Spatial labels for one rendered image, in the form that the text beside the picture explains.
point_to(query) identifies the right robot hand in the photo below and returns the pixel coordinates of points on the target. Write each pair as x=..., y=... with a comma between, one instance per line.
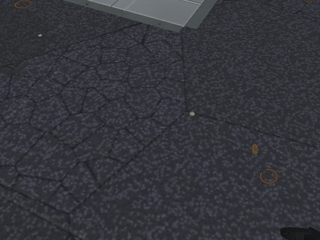
x=297, y=233

